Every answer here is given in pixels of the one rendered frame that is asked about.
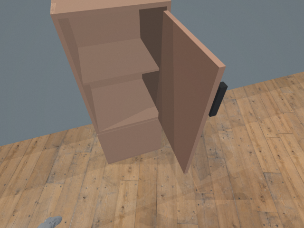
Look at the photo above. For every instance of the cupboard door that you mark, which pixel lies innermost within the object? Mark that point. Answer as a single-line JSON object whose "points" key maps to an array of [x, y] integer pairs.
{"points": [[189, 80]]}

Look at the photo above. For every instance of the handle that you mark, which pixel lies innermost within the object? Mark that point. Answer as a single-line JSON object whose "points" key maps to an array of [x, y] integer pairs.
{"points": [[218, 99]]}

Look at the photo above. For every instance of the left robot hand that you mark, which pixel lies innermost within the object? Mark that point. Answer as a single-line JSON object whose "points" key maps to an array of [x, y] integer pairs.
{"points": [[51, 222]]}

